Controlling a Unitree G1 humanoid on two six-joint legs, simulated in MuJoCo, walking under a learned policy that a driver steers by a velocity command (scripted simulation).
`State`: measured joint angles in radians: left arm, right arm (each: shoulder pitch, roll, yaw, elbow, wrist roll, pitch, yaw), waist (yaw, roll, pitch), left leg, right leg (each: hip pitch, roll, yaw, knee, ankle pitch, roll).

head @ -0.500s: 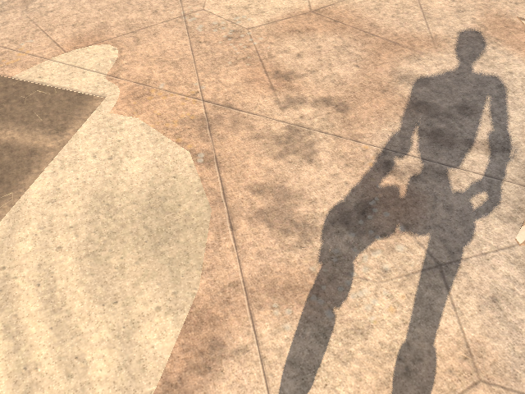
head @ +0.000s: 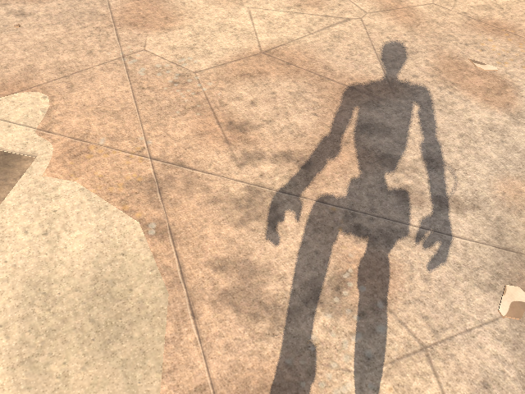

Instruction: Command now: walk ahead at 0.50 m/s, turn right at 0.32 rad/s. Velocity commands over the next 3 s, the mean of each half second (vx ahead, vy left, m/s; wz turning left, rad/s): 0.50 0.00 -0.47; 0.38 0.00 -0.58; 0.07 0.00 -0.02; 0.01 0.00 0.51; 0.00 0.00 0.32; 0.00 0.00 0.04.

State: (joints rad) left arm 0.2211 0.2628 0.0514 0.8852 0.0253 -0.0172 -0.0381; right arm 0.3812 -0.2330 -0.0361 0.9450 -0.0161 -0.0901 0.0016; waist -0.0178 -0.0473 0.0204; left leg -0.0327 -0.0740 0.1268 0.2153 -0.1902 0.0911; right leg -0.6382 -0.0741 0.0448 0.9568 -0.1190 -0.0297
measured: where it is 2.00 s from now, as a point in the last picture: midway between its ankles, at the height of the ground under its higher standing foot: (310, 386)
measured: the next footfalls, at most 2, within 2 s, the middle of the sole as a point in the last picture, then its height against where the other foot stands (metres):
right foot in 0.26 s outside the picture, level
left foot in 0.76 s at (270, 349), level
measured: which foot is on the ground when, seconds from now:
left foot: down 0.00-0.24, up 0.26-0.74, down 0.76-1.00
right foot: up 0.00-0.24, down 0.26-0.78, up 0.80-1.00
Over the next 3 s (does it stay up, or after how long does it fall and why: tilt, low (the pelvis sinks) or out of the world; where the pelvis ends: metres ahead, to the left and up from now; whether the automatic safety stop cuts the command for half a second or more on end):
stays up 0.51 -0.10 0.00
